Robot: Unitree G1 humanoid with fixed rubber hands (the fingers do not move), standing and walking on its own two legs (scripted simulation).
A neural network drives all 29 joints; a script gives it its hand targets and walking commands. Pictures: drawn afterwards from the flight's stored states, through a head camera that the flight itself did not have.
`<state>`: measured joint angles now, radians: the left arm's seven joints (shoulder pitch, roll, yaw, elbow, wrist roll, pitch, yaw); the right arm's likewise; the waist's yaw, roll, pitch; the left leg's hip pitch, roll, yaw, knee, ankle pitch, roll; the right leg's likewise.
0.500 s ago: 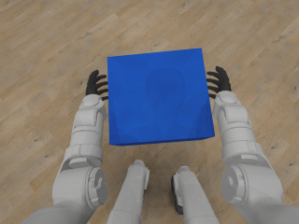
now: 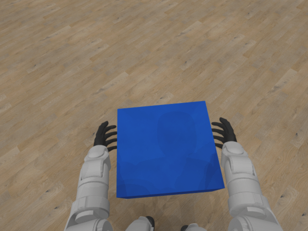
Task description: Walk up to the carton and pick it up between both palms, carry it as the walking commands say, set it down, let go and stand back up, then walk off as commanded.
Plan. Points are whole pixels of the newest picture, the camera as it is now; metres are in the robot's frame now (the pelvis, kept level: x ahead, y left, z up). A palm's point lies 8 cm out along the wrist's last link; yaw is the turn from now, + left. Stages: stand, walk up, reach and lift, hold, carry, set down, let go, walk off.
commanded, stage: reach and lift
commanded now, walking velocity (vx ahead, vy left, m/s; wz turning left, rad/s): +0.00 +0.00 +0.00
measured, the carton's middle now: (165, 151) +0.34 +0.02 -0.11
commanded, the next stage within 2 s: hold in 1.92 s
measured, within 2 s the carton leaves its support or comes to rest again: neither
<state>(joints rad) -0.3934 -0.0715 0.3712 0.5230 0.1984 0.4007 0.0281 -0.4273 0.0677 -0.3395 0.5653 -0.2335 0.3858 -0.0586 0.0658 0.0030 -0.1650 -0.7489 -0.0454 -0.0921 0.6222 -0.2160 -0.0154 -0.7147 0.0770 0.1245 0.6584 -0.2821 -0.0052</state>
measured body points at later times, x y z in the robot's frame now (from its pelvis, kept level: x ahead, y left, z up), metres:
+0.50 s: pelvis +0.00 +0.00 +0.03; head -0.01 +0.00 +0.48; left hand +0.31 +0.20 +0.04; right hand +0.34 -0.16 +0.04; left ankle +0.04 +0.12 -0.72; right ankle +0.01 -0.11 -0.72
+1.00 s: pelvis +0.01 -0.01 +0.03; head -0.06 -0.01 +0.48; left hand +0.30 +0.20 +0.08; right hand +0.33 -0.17 +0.07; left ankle +0.04 +0.12 -0.72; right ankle +0.01 -0.11 -0.72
